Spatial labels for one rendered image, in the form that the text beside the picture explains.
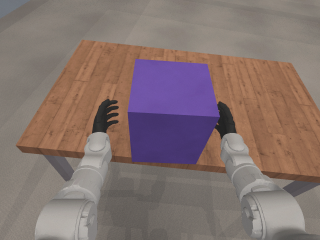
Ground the robot left forearm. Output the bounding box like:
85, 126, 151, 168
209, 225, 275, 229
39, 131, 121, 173
34, 132, 112, 240

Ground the robot left upper arm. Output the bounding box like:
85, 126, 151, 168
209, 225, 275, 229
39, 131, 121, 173
35, 198, 98, 240

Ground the robot right upper arm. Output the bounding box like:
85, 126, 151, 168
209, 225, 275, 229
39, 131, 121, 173
241, 190, 320, 240

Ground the right robot hand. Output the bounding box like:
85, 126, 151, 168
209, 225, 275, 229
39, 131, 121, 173
215, 101, 237, 139

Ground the left robot hand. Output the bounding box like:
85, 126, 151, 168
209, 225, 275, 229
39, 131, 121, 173
92, 99, 119, 134

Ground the table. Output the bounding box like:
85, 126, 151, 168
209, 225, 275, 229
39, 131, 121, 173
15, 39, 320, 197

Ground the carton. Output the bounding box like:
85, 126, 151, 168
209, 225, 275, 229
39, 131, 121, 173
127, 59, 220, 165

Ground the robot right forearm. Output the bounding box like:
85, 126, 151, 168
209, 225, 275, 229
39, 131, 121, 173
220, 133, 305, 229

